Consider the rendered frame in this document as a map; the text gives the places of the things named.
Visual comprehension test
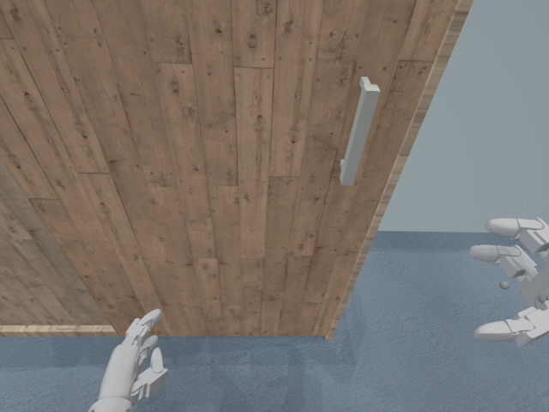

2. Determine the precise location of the handle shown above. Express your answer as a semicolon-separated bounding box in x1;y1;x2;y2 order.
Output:
340;76;381;185

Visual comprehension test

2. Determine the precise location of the right robot hand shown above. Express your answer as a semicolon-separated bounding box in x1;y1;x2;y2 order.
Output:
468;217;549;347

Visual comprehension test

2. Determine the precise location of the left robot hand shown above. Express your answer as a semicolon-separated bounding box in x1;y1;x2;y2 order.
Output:
99;309;167;407

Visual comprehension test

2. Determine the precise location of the wardrobe door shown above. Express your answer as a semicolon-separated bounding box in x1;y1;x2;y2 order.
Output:
0;159;111;325
0;0;458;336

